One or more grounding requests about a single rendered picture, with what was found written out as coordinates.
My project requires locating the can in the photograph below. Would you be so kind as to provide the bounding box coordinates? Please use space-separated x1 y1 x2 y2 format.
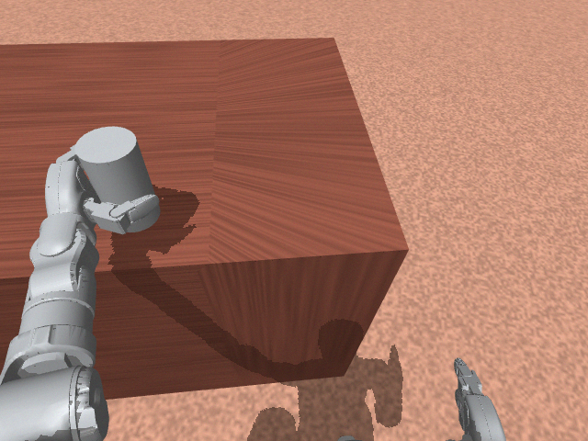
74 127 160 232

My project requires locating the left robot arm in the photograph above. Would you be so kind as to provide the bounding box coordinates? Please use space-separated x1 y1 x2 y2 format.
0 213 109 441

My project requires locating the left robot hand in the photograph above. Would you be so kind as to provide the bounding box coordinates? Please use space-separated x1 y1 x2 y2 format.
45 145 160 234

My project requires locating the right robot hand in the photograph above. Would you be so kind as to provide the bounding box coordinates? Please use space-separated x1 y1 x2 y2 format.
447 358 506 441

